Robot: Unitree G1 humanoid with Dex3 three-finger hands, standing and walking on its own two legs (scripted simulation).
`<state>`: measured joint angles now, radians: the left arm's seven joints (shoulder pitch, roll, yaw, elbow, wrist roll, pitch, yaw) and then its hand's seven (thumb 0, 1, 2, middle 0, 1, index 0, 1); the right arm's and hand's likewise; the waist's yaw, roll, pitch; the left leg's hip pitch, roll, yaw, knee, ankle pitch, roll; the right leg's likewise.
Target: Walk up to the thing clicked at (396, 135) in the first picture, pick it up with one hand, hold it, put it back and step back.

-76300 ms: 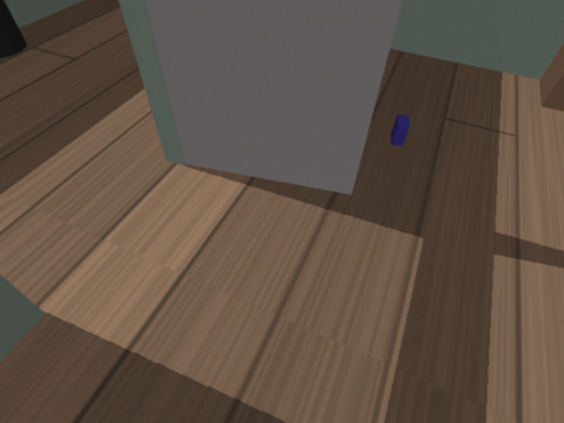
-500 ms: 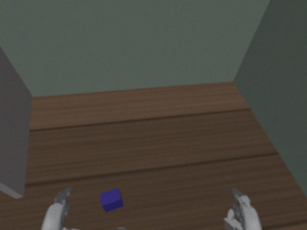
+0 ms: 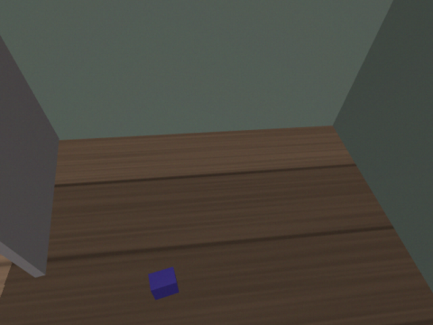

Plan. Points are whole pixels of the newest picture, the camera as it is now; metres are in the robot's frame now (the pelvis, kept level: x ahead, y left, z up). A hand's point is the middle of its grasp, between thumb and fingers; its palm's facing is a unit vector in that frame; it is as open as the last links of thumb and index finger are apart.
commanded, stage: stand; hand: left
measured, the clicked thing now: (164, 283) +0.39 +0.20 -0.69
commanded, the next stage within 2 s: step back in 1.80 s
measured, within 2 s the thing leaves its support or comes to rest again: neither
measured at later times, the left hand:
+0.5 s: hand out of the picture +0.04 +0.25 -0.14, palm faces -0.01 -0.94 -0.34, open 7.3 cm
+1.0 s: hand out of the picture +0.06 +0.24 -0.14, palm faces -0.03 -0.94 -0.34, open 7.3 cm
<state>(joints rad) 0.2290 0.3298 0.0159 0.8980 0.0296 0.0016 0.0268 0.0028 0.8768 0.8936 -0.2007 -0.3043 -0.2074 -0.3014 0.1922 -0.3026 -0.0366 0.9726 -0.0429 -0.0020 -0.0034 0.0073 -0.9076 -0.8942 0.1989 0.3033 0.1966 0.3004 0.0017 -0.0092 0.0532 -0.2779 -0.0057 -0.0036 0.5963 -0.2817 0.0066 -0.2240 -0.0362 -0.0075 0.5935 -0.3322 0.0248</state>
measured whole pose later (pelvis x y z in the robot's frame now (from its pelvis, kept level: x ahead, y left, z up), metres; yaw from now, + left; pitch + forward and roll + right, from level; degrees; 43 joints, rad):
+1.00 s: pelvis +0.00 -0.01 +0.02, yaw +0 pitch -3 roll +0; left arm 0.13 0.32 0.00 1.15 0.01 -0.01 0.01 0.00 0.90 0.90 -0.20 -0.30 -0.21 -0.30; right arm 0.12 -0.33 -0.01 1.16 -0.02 0.00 0.00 0.00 -0.91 -0.89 0.20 0.30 0.20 0.30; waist -0.01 0.01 0.06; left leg -0.14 0.00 -0.01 0.34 -0.15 -0.01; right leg -0.09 -0.03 -0.01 0.35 -0.20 0.02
